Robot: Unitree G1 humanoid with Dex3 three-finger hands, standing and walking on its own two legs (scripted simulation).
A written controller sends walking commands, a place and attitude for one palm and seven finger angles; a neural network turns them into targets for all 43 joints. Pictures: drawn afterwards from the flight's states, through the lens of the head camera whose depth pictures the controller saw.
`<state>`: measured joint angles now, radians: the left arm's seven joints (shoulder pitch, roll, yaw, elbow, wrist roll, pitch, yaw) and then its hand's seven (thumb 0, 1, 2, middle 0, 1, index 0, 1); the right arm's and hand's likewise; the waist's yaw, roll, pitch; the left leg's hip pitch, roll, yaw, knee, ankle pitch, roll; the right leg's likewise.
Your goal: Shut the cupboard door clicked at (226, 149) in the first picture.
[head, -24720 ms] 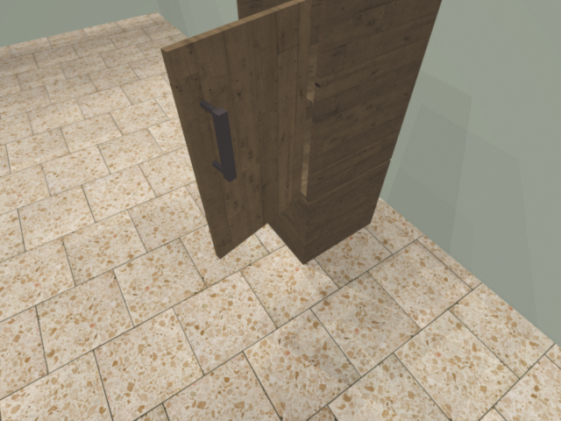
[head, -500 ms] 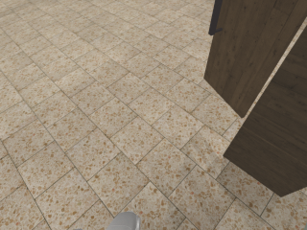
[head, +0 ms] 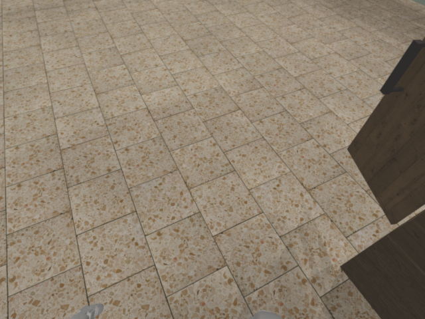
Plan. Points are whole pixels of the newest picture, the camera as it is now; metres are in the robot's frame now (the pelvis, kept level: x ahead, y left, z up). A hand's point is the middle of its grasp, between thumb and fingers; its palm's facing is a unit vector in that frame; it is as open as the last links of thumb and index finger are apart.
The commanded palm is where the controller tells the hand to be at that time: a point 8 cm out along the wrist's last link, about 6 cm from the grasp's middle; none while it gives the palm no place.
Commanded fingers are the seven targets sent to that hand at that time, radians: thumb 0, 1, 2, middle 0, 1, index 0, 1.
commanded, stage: walk to a spot facing it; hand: left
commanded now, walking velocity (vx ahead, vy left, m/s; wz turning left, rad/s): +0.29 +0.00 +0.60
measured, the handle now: (407, 68) +0.76 -0.52 +0.06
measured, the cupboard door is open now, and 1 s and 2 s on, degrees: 69 69 69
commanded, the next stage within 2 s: turn to face it in 1.38 s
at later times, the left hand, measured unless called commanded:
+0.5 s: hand out of the picture +0.04 +0.14 -0.17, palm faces +0.40 -0.89 -0.22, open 7.4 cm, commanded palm none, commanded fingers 0.00 0.90 0.90 -0.20 -0.30 -0.20 -0.30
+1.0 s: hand (87, 223) +0.34 +0.33 -0.15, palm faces +0.50 -0.84 -0.19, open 7.4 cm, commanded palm none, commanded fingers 0.00 0.90 0.90 -0.20 -0.30 -0.20 -0.30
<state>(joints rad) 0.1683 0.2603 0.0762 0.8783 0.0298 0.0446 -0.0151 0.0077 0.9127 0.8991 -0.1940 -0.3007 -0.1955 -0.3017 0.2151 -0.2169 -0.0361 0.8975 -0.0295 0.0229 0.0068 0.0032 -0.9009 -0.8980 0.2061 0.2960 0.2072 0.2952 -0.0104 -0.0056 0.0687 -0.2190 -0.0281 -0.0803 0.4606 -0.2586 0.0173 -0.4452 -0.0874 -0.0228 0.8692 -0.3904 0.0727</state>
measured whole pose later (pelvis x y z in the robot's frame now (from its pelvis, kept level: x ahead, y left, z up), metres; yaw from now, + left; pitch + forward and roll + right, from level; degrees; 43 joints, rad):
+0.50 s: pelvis +0.13 -0.02 +0.00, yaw +22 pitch +1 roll +1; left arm 0.39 0.15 0.05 1.00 0.03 -0.06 0.01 0.00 0.91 0.90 -0.20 -0.30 -0.20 -0.30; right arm 0.15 -0.23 -0.06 0.94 -0.03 0.04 0.06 0.01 -0.91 -0.90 0.20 0.29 0.20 0.29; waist 0.01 0.00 0.11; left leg -0.59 0.07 0.10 0.85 -0.24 0.00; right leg 0.03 -0.11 -0.37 0.35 -0.37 0.03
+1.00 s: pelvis +0.31 +0.10 +0.00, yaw +32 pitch +0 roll +1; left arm 0.10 0.21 0.06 0.89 0.03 0.00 -0.03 0.00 0.91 0.90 -0.19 -0.30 -0.19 -0.30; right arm 0.36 -0.15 -0.02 1.01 -0.02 -0.06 -0.01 0.00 -0.90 -0.90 0.20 0.30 0.21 0.29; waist -0.04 -0.03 0.04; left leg -0.04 -0.08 0.02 0.29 -0.26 0.08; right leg -0.59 -0.14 -0.02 0.82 -0.10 0.06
